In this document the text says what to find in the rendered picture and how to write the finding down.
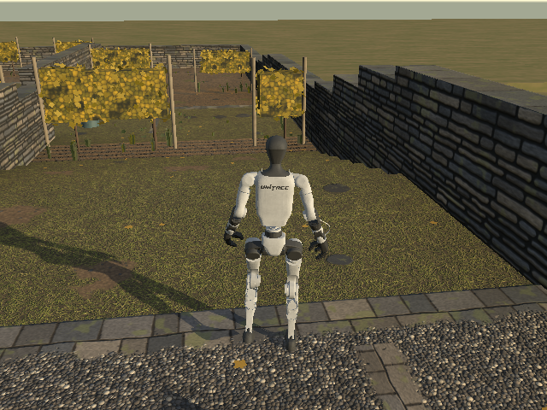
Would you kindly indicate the right robot thigh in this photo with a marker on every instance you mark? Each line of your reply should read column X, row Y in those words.
column 293, row 259

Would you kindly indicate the left robot hand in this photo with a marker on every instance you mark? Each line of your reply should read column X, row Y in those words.
column 228, row 240

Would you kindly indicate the robot left upper arm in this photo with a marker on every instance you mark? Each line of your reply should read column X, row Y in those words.
column 247, row 180

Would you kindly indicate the humanoid robot head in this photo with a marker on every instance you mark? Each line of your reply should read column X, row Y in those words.
column 276, row 147

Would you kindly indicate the robot right upper arm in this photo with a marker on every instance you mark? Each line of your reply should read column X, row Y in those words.
column 301, row 181

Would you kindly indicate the robot right forearm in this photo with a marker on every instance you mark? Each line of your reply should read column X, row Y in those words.
column 317, row 229

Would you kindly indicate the robot left forearm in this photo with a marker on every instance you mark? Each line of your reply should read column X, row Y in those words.
column 233, row 223

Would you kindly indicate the right robot hand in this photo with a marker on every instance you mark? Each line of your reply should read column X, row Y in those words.
column 321, row 246

